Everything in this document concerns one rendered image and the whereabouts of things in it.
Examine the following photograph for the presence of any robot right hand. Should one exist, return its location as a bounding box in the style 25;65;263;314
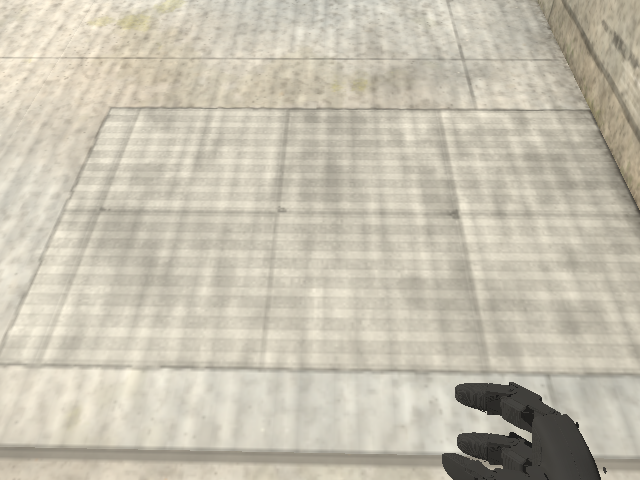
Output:
442;382;607;480

